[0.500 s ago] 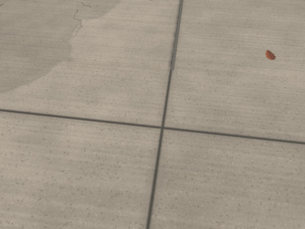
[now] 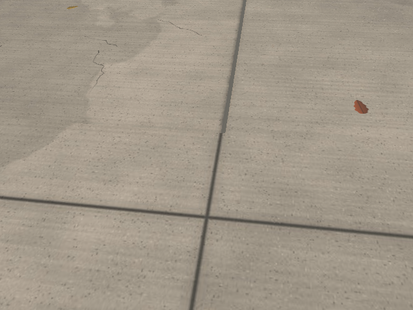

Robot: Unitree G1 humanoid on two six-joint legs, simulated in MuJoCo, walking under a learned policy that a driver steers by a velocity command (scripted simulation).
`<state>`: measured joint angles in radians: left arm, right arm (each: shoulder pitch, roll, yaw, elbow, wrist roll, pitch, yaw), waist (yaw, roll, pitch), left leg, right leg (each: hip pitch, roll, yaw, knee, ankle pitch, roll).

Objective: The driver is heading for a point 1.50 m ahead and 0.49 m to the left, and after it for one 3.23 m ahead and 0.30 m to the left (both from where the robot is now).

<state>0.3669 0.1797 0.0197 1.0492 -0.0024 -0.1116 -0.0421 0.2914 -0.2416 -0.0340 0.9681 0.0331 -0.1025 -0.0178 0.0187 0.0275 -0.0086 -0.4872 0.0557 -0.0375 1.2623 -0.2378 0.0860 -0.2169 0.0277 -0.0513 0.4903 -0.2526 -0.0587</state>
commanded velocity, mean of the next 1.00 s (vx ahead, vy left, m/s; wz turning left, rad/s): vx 0.49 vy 0.00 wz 0.01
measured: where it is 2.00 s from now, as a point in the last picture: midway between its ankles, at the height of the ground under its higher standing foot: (191, 176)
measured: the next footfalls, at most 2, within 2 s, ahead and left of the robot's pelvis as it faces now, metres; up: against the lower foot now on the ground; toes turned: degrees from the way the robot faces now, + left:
left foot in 0.44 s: +0.41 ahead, +0.14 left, +0.00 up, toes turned +3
right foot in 1.00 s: +0.72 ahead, -0.10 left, +0.00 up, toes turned -2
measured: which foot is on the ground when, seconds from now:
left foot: up 0.00-0.42, down 0.44-1.00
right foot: down 0.00-0.46, up 0.48-0.98, down 1.00-1.00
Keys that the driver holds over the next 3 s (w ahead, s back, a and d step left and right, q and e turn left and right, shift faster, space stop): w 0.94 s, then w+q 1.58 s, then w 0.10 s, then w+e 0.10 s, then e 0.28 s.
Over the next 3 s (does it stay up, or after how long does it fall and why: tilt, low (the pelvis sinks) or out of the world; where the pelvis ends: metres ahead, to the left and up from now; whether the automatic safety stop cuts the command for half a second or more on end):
stays up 1.36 0.52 -0.01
